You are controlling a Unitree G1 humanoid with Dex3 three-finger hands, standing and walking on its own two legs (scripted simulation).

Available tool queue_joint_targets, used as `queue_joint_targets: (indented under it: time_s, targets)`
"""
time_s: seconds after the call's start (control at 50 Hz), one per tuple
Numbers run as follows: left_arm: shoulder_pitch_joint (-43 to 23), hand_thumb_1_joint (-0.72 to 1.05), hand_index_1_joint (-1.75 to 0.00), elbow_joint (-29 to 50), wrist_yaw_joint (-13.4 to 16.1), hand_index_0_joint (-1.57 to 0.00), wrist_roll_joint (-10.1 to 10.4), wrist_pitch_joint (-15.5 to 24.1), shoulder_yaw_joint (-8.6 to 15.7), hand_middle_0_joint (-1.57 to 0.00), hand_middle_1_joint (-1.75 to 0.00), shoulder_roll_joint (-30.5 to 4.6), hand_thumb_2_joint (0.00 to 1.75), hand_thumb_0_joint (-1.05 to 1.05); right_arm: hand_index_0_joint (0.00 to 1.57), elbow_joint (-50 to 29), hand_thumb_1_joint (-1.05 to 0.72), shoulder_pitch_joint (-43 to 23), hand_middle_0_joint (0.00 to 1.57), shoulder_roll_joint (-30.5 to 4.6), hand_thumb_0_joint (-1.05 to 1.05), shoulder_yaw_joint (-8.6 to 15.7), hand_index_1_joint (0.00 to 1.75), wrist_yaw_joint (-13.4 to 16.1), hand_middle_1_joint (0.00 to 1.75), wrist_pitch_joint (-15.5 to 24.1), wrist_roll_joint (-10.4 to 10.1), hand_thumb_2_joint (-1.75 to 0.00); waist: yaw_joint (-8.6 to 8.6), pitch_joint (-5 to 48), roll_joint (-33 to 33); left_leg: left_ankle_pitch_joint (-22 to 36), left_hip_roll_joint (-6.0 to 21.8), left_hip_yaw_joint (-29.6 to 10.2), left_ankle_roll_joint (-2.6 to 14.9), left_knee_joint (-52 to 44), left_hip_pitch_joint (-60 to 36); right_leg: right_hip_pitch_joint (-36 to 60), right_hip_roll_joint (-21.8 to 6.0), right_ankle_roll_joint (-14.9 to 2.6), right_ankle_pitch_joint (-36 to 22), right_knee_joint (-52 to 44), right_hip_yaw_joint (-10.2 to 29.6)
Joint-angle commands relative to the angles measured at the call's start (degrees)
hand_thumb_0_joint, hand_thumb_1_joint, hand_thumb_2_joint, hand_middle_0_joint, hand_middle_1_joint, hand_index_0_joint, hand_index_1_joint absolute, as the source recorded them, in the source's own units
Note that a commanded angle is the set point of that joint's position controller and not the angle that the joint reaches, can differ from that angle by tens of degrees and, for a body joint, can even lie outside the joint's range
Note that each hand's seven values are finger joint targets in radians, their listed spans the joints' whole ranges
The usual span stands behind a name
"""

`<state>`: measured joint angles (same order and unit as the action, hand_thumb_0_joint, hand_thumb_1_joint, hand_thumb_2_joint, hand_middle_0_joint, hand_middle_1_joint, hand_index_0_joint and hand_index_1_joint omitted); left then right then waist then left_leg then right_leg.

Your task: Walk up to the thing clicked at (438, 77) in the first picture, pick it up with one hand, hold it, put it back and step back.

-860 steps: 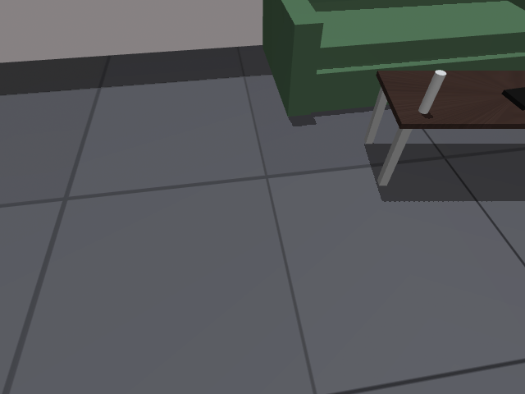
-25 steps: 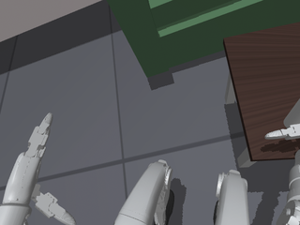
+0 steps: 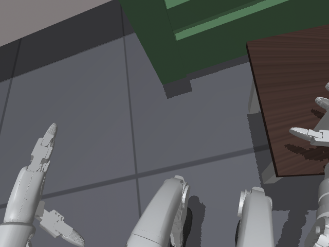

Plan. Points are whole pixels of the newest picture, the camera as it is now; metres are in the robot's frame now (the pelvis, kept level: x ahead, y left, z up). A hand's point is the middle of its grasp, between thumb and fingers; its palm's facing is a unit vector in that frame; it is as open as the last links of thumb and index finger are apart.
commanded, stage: close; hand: right
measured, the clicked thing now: out of the picture +0.44 -0.26 -0.04
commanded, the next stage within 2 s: settle in 0.18 s
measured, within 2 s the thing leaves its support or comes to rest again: leaves its support in 0.54 s
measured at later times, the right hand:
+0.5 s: hand (328, 113) +0.45 -0.25 -0.05, palm faces +0.29 +0.96 +0.01, open 6.1 cm
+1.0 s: hand out of the picture +0.46 -0.25 +0.00, palm faces +0.30 +0.95 +0.00, open 5.8 cm
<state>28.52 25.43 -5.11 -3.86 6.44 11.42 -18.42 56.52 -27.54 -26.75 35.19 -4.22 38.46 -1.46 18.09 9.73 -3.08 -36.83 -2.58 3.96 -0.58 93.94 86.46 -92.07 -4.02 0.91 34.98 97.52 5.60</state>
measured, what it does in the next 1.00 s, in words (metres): stands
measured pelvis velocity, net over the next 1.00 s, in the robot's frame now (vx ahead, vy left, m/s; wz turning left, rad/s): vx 0.01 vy -0.01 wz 0.00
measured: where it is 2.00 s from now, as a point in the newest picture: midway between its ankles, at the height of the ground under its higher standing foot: outside the picture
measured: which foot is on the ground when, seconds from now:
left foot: down 0.00-1.00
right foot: down 0.00-1.00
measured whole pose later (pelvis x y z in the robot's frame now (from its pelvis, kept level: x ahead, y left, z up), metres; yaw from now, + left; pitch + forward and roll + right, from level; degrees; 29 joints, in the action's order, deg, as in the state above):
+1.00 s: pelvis +0.01 -0.01 +0.05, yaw +0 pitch +27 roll +6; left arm 27.8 18.5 -4.7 -5.0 4.0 7.5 -16.7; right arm 57.2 -30.3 -26.4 33.4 -2.3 34.0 -0.3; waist 16.6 9.5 -2.3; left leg -34.4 -2.9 3.4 -0.9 83.7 76.8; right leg -82.5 -4.4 0.5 33.4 88.2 4.8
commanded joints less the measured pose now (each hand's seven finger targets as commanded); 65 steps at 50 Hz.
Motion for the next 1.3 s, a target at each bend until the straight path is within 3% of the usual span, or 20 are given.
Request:
queue_joint_targets:
  time_s: [0.0,0.04,0.12,0.16,0.34,0.38,0.44,0.52,0.58,0.62,0.68,0.72,0.78,0.84,0.9,0.96,1.02,1.06,1.1,1.28]
  targets:
    - [3.8,-0.55,-0.05,10.0,1.9,-0.05,0.5,3.1,10.1,-0.05,-0.05,-11.0,0.05,0.00,0.99,-10.2,0.06,-15.9,0.99,-14.5,0.00,2.5,0.79,-0.2,0.79,3.8,-0.2,-0.57,-1.19,27.4,18.8,12.8,-1.5,-1.0,2.28,-11.9,-9.3,27.7,1.2,-1.21,-11.3,-12.7,-0.7]
    - [3.0,-0.55,-0.05,10.1,1.9,-0.05,0.5,3.0,11.8,-0.05,-0.05,-12.8,0.05,0.00,1.04,-11.4,0.00,-15.4,1.04,-13.6,0.00,1.9,0.84,-0.6,0.84,3.1,-0.2,-0.62,-0.87,28.9,20.9,12.3,-1.5,-0.3,2.45,-11.9,-8.8,31.2,1.1,-0.77,-11.7,-14.0,-0.8]
    - [4.4,-0.54,-0.05,6.9,1.4,-0.05,0.7,3.0,7.4,-0.05,-0.05,-8.2,0.05,0.00,1.11,-8.0,-0.12,-16.4,1.12,-10.4,0.00,0.1,0.89,-1.1,0.89,2.2,-0.7,-0.66,-0.59,23.8,18.7,11.0,-1.5,0.0,2.46,-11.6,-7.0,26.6,1.2,-0.86,-9.4,-13.7,-0.5]
    - [2.6,-0.55,-0.05,9.1,1.8,-0.05,0.4,3.1,9.0,-0.05,-0.05,-10.2,0.05,0.00,1.14,-9.5,-0.14,-18.0,1.14,-14.9,0.00,1.7,0.92,-0.5,0.91,2.5,0.1,-0.68,-1.12,26.9,20.2,12.2,-1.4,-0.3,2.45,-11.0,-7.7,27.9,1.0,-0.97,-11.1,-12.8,-0.5]
    - [4.9,-0.58,-0.07,10.3,1.8,-0.06,0.7,2.4,9.7,-0.07,-0.06,-11.3,0.07,0.00,1.25,-7.8,-0.47,-16.7,1.24,-13.0,0.00,1.6,1.23,-0.8,1.23,1.6,-0.2,-1.13,0.38,26.1,18.4,10.5,-1.8,0.3,2.49,-12.9,-8.6,28.7,1.1,-1.05,-8.5,-15.0,-0.2]
    - [3.7,-0.58,-0.07,11.5,1.8,-0.06,0.8,2.6,9.5,-0.07,-0.06,-11.0,0.07,0.00,1.28,-13.1,-0.54,-18.7,1.27,-16.2,0.00,3.1,1.27,-0.2,1.27,1.8,-0.3,-1.17,-1.59,28.9,20.3,11.2,-1.7,-0.4,2.37,-13.5,-10.2,29.9,1.1,-1.14,-9.1,-15.0,-0.7]
    - [4.5,-0.57,-0.07,10.0,1.8,-0.06,0.7,2.5,8.7,-0.07,-0.06,-10.1,0.07,0.00,1.33,-14.9,-0.61,-19.7,1.32,-13.4,0.00,0.2,1.33,-0.2,1.33,1.4,-0.2,-1.24,-0.93,28.6,22.0,11.3,-1.7,-0.4,2.46,-14.2,-10.1,32.3,1.0,-0.77,-9.7,-15.8,-1.0]
    - [3.2,-0.57,-0.07,9.0,2.1,-0.06,0.2,2.5,6.6,-0.07,-0.06,-9.2,0.07,0.00,1.38,-20.9,-0.63,-22.8,1.37,-16.5,0.00,0.7,1.37,0.8,1.37,1.6,0.1,-1.27,-2.73,32.0,24.4,14.1,-1.6,-0.7,2.50,-14.6,-12.1,36.4,0.7,-0.54,-14.2,-16.0,-1.1]
    - [4.0,-0.58,-0.07,3.5,2.1,-0.05,0.3,1.7,5.5,-0.07,-0.06,-8.2,0.08,0.00,1.38,-14.1,-0.64,-20.4,1.37,-11.6,0.00,-1.8,1.37,1.1,1.37,0.7,-0.3,-1.27,-1.77,24.3,22.7,10.5,-1.7,0.0,2.77,-16.0,-10.3,33.4,1.0,-0.34,-9.5,-18.7,-0.8]
    - [0.9,-0.58,-0.07,8.9,2.6,-0.05,0.1,2.0,8.1,-0.07,-0.06,-11.3,0.07,0.00,1.39,-20.0,-0.62,-22.9,1.37,-19.0,0.00,2.0,1.39,2.3,1.39,1.5,0.5,-1.28,-2.99,31.8,22.9,13.2,-1.6,-0.6,2.40,-16.5,-13.9,38.1,0.6,-0.57,-12.8,-18.2,-0.6]
    - [3.7,-0.58,-0.07,3.0,1.9,-0.05,-0.2,1.0,5.4,-0.06,-0.05,-8.0,0.08,0.00,1.39,-13.0,-0.59,-20.1,1.37,-8.0,0.00,-3.6,1.39,1.4,1.39,0.4,-0.5,-1.29,-1.13,25.2,20.5,13.9,-1.9,0.0,2.43,-17.8,-13.1,35.9,0.9,-0.79,-13.2,-19.4,-0.7]
    - [2.3,-0.58,-0.07,5.5,2.4,-0.05,-0.2,1.3,6.6,-0.06,-0.05,-9.9,0.08,0.00,1.39,-16.2,-0.58,-21.3,1.37,-16.0,0.00,0.5,1.38,2.2,1.38,0.9,0.4,-1.27,-2.66,29.1,20.0,15.3,-1.8,-0.5,2.11,-18.4,-15.5,37.7,0.8,-1.00,-15.0,-19.0,-0.7]
    - [3.0,-0.58,-0.07,3.3,1.9,-0.05,-0.5,0.7,4.9,-0.06,-0.05,-7.8,0.08,0.00,1.39,-11.4,-0.56,-20.0,1.37,-8.5,0.00,-3.3,1.39,1.7,1.39,0.2,0.0,-1.27,-1.75,25.1,17.8,15.2,-1.9,-0.7,2.11,-19.9,-16.2,35.1,1.1,-1.24,-13.4,-20.0,-0.9]
    - [1.5,-0.58,-0.07,4.7,2.4,-0.05,-0.4,0.8,5.6,-0.06,-0.05,-9.7,0.07,0.00,1.38,-13.3,-0.57,-20.9,1.36,-15.4,0.00,0.5,1.38,2.2,1.38,0.9,0.6,-1.26,-3.42,28.0,18.7,14.9,-1.8,-0.1,2.26,-19.5,-16.9,38.6,1.0,-0.77,-14.7,-21.5,-0.5]
    - [3.0,-0.58,-0.07,1.8,1.9,-0.05,-0.9,0.6,3.6,-0.06,-0.05,-6.7,0.08,0.00,1.39,-11.6,-0.61,-21.6,1.37,-9.2,0.00,-2.9,1.40,1.3,1.40,1.0,-0.1,-1.29,-2.17,25.3,18.1,17.0,-1.8,-0.2,2.07,-20.4,-17.1,37.8,1.1,-1.22,-16.4,-21.1,-0.7]
    - [1.9,-0.58,-0.06,3.4,2.2,-0.05,-1.1,0.6,4.5,-0.06,-0.05,-8.7,0.07,0.00,1.39,-12.5,-0.61,-20.5,1.37,-14.0,0.00,0.2,1.39,1.8,1.39,1.0,0.4,-1.28,-3.46,29.3,17.7,19.4,-1.9,-0.5,1.92,-20.6,-19.5,39.9,1.1,-1.39,-19.2,-20.9,-0.8]
    - [2.4,-0.59,-0.06,0.5,2.2,-0.04,-0.8,0.4,4.5,-0.06,-0.05,-7.7,0.08,0.00,1.39,-12.3,-0.64,-21.1,1.37,-10.0,0.00,-2.3,1.40,1.3,1.40,0.9,-0.3,-1.30,-2.65,27.0,18.6,18.6,-1.7,-0.4,2.00,-21.1,-18.4,39.7,1.1,-1.28,-18.8,-21.8,-0.8]
    - [1.4,-0.59,-0.07,3.2,2.3,-0.05,-0.9,0.4,4.9,-0.06,-0.05,-9.1,0.08,0.00,1.38,-14.9,-0.64,-22.3,1.36,-14.0,0.00,-0.5,1.39,1.9,1.39,1.0,0.5,-1.29,-3.49,30.4,18.4,18.6,-1.8,-0.5,1.99,-21.5,-20.3,41.6,1.1,-1.25,-18.7,-22.3,-0.8]
    - [2.0,-0.58,-0.06,1.5,2.2,-0.05,-1.0,0.1,4.0,-0.06,-0.05,-7.9,0.07,0.00,1.39,-13.8,-0.67,-22.0,1.38,-9.7,0.00,-2.9,1.42,1.4,1.42,1.0,-0.1,-1.32,-2.82,28.4,19.1,18.7,-1.8,-0.2,2.06,-21.6,-19.4,42.2,1.0,-1.00,-19.4,-22.7,-0.7]
    - [1.2,-0.58,-0.06,1.0,2.3,-0.05,-1.0,-0.3,2.8,-0.06,-0.05,-7.3,0.07,0.00,1.38,-14.4,-0.69,-21.6,1.36,-10.4,0.00,-2.9,1.43,2.3,1.43,0.8,0.0,-1.35,-3.77,27.8,18.2,18.7,-1.6,-0.5,2.02,-23.5,-21.8,42.6,1.2,-1.00,-18.7,-24.5,-1.0]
